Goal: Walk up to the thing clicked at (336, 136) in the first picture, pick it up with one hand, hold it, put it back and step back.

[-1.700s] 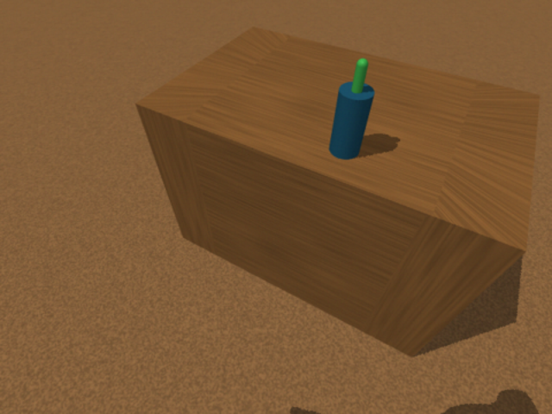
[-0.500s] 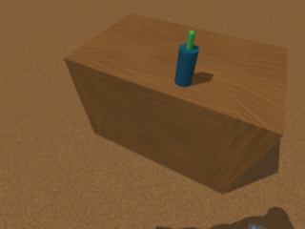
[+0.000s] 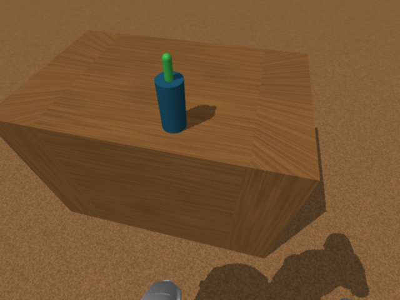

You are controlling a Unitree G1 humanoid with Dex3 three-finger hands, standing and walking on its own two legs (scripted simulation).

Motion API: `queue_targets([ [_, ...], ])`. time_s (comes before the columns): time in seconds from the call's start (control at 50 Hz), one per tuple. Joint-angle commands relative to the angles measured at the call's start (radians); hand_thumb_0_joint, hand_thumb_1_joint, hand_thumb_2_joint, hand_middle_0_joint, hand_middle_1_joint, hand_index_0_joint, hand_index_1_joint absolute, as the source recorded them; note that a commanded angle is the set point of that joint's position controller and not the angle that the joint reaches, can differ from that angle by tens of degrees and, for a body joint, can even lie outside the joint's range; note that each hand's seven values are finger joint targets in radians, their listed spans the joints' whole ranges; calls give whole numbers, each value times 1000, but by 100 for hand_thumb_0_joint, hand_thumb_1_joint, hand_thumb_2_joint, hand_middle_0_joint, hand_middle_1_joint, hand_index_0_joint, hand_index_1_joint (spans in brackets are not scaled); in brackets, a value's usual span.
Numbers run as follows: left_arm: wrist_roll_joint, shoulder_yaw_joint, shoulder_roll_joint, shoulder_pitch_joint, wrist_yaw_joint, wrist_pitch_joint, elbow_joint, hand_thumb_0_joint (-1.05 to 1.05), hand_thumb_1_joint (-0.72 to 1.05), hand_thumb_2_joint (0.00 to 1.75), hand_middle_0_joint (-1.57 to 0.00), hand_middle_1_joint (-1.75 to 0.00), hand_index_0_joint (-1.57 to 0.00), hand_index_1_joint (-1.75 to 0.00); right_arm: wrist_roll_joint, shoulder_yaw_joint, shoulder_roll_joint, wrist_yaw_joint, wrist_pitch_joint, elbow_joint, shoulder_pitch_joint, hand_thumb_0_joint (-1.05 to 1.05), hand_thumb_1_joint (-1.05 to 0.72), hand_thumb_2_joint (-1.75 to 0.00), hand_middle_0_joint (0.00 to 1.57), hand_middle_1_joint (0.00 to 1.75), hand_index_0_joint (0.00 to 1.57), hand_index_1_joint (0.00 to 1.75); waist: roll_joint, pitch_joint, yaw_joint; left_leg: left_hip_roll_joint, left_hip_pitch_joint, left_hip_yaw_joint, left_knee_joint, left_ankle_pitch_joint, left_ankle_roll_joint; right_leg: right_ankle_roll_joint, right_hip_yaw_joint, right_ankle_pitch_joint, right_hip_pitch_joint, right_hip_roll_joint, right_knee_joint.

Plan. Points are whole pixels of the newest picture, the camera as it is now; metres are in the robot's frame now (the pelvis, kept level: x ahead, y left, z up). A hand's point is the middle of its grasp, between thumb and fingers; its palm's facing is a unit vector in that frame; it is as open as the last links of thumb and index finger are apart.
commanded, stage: walk up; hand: left
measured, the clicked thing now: (170, 94) +0.61 +0.11 +0.06
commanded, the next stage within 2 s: stand in 1.78 s
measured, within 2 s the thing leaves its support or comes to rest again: neither
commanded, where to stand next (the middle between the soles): +0.15 +0.00 m, yaw -13 degrees
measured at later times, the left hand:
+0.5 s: hand (106, 240) +0.27 +0.26 -0.15, palm faces -0.21 -0.88 -0.42, open 7.4 cm
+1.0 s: hand (109, 245) +0.26 +0.25 -0.15, palm faces -0.26 -0.90 -0.36, open 7.4 cm
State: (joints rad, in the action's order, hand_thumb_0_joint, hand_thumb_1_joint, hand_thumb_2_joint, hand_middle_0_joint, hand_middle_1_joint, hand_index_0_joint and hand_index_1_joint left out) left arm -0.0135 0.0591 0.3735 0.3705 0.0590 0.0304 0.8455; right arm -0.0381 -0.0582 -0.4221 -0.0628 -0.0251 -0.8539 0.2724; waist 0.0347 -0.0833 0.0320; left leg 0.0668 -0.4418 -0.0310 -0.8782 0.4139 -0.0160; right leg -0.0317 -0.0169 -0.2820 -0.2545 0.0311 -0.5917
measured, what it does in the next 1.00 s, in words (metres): walks ahead: left foot, then right foot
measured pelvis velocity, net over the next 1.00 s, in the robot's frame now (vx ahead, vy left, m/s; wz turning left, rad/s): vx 0.10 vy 0.02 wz -0.25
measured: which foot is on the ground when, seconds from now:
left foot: up 0.00-0.08, down 0.10-1.00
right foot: down 0.00-0.10, up 0.12-0.40, down 0.42-1.00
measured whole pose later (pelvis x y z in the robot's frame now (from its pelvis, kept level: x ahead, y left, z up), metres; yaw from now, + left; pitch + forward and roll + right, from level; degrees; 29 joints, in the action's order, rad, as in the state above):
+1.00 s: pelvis +0.10 +0.02 +0.00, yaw -15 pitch -3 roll +1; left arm 0.00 0.01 0.39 0.13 0.01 0.00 0.99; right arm -0.01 -0.01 -0.39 -0.01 -0.01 -0.99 0.13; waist -0.02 -0.09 0.00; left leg 0.07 -0.26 -0.09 -0.65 0.34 0.02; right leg 0.00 -0.08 -0.27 -0.33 0.02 -0.65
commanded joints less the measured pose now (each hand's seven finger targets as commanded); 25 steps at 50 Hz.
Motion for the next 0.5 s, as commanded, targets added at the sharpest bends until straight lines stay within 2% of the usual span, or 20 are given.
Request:
queue_targets([
  [0.0,-3,80,309,-86,-33,38,-119,0,90,90,-20,-30,-20,-30,-2,-70,-190,20,-35,84,63,0,-90,-90,20,30,20,30,-143,2,-53,10,139,14,142,-113,-12,-165,-311,-227,-175,-244,261],
  [0.04,-2,52,250,-101,-39,26,-128,0,90,90,-20,-30,-20,-30,-4,-77,-181,36,-52,66,133,0,-90,-90,20,30,20,30,-68,28,-102,-44,332,-14,309,-171,-16,-114,-194,-88,-276,-152,67],
  [0.06,-1,31,187,-85,-43,22,-134,0,90,90,-20,-30,-20,-30,-15,-85,-207,50,-60,63,189,0,-90,-90,20,30,20,30,49,42,-133,30,386,109,445,-42,-38,-74,-120,-56,-326,-78,-129],
  [0.08,11,6,108,-27,-46,21,-139,0,90,90,-20,-30,-20,-30,-21,-96,-285,55,-70,85,165,0,-90,-90,20,30,20,30,243,35,-90,273,407,520,622,66,-107,-9,-48,-200,-439,80,-354],
  [0.1,-2,33,218,27,-61,17,-100,0,90,90,-20,-30,-20,-30,2,-102,-336,52,-70,108,102,0,-90,-90,20,30,20,30,151,47,-67,393,313,673,662,172,-202,-1,-105,-282,-385,28,-472],
  [0.12,-2,42,269,20,-66,19,-79,0,90,90,-20,-30,-20,-30,13,-102,-313,51,-66,117,63,0,-90,-90,20,30,20,30,85,15,-50,378,262,615,638,123,-239,-2,-118,-256,-362,-7,-532],
  [0.16,5,47,253,-1,-63,23,-64,0,90,90,-20,-30,-20,-30,8,-80,-261,57,-66,114,53,0,-90,-90,20,30,20,30,86,-11,-42,279,255,402,573,-114,-213,5,-120,-192,-352,-40,-499],
  [0.18,9,46,243,0,-60,23,-59,0,90,90,-20,-30,-20,-30,10,-76,-255,60,-67,108,54,0,-90,-90,20,30,20,30,119,-4,-41,251,265,304,539,-258,-195,5,-104,-172,-332,-55,-443],
  [0.2,12,41,224,10,-55,21,-56,0,90,90,-20,-30,-20,-30,9,-72,-255,61,-66,106,52,0,-90,-90,20,30,20,30,145,18,-36,239,268,230,504,-395,-198,10,-76,-166,-297,-53,-392],
  [0.24,9,35,202,-40,-49,20,-72,0,90,90,-20,-30,-20,-30,8,-68,-247,63,-59,110,73,0,-90,-90,20,30,20,30,146,58,-58,229,303,149,437,-635,-201,17,-20,-160,-245,-48,-294],
  [0.26,8,35,195,-63,-48,17,-77,0,90,90,-20,-30,-20,-30,9,-68,-250,64,-55,113,79,0,-90,-90,20,30,20,30,145,64,-61,229,272,117,413,-706,-194,14,1,-136,-196,-42,-264],
  [0.3,10,32,184,-70,-52,12,-80,0,90,90,-20,-30,-20,-30,16,-66,-249,67,-37,119,58,0,-90,-90,20,30,20,30,162,103,-56,217,270,77,337,-745,-173,2,49,-76,-135,-22,-175],
  [0.34,7,33,177,-49,-56,10,-65,0,90,90,-20,-30,-20,-30,26,-64,-245,67,-18,128,27,0,-90,-90,20,30,20,30,137,126,-34,191,224,50,259,-644,-147,-8,80,46,-40,8,-44],
  [0.36,3,37,186,-32,-61,16,-54,0,90,90,-20,-30,-20,-30,34,-55,-223,64,-9,133,7,0,-90,-90,20,30,20,30,105,135,-12,173,173,33,193,-555,-120,-21,69,118,37,12,30],
  [0.38,-4,50,228,-41,-67,22,-55,0,90,90,-20,-30,-20,-30,37,-40,-186,64,-5,137,9,0,-90,-90,20,30,20,30,26,135,-6,136,78,5,123,-430,-79,-42,5,195,113,-23,53],
  [0.4,-12,72,303,-39,-72,30,-65,0,90,90,-20,-30,-20,-30,42,-25,-139,64,-5,148,27,0,-90,-90,20,30,20,30,-166,154,-4,59,-55,-46,-49,-239,-31,-104,-281,286,183,-197,91],
  [0.42,-3,67,331,-65,-75,34,-85,0,90,90,-20,-30,-20,-30,42,-19,-127,70,10,146,23,0,-90,-90,20,30,20,30,-204,141,-14,-20,-86,-6,-119,195,-8,-246,-530,346,107,-392,147],
  [0.44,1,63,339,-98,-76,31,-86,0,90,90,-20,-30,-20,-30,37,-40,-179,81,19,122,14,0,-90,-90,20,30,20,30,-174,129,-12,11,-14,59,-170,272,-7,-302,-520,338,16,-401,126],
  [0.46,5,54,311,-132,-79,28,-89,0,90,90,-20,-30,-20,-30,40,-38,-180,81,17,103,24,0,-90,-90,20,30,20,30,-161,124,-26,18,-22,71,-140,254,-8,-278,-437,377,18,-350,95],
  [0.48,5,44,292,-160,-84,24,-87,0,90,90,-20,-30,-20,-30,45,-37,-178,81,12,82,32,0,-90,-90,20,30,20,30,-167,114,-37,22,-21,69,-94,209,-6,-236,-377,402,15,-299,69],
])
